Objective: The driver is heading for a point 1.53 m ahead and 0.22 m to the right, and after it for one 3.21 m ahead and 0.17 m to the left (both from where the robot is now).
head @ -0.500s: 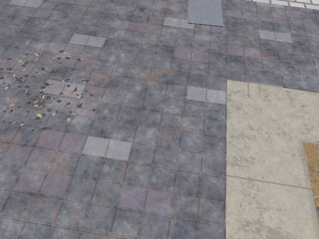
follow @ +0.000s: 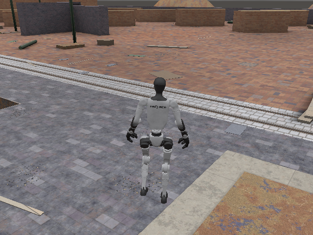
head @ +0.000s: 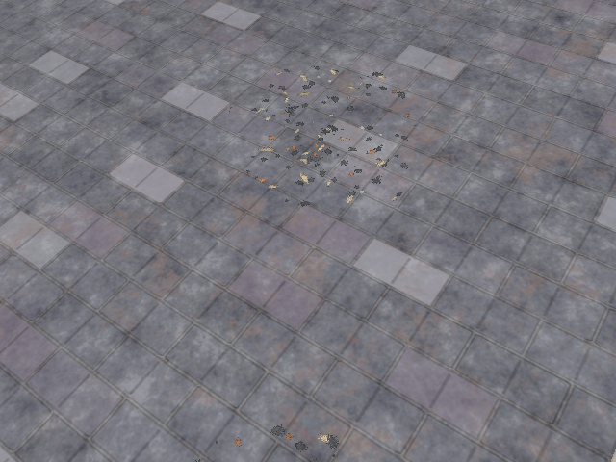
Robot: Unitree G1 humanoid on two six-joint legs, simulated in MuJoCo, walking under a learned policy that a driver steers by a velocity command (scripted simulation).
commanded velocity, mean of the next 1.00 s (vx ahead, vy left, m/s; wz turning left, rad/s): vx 0.40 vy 0.00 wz -0.24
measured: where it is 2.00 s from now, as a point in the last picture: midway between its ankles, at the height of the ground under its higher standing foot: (522, 238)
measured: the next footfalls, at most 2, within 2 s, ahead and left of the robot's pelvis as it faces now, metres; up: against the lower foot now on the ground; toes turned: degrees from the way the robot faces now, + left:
left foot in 0.28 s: +0.02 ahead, +0.13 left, +0.00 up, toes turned +14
right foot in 0.96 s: +0.36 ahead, -0.19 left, +0.00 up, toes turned -24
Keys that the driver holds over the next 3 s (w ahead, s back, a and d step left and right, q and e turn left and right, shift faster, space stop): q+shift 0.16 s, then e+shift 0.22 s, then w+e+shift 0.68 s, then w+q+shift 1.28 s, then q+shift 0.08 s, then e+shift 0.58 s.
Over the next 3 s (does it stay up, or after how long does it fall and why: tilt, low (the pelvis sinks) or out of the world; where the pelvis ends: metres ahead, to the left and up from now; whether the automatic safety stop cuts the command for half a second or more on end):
stays up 1.71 -0.28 -0.01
